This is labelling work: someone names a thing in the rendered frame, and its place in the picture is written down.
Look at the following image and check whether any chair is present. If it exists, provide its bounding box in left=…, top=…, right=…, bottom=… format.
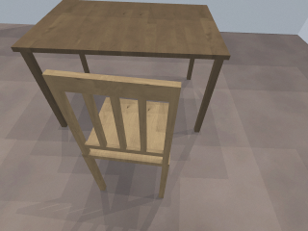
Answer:
left=42, top=69, right=182, bottom=198

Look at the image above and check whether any table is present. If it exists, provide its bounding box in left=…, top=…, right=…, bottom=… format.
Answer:
left=11, top=0, right=231, bottom=133

